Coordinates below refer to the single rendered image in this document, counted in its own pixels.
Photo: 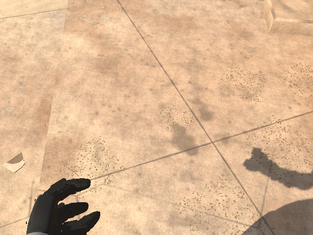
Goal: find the robot left hand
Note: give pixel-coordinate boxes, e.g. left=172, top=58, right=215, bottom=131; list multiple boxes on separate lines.
left=25, top=178, right=101, bottom=235

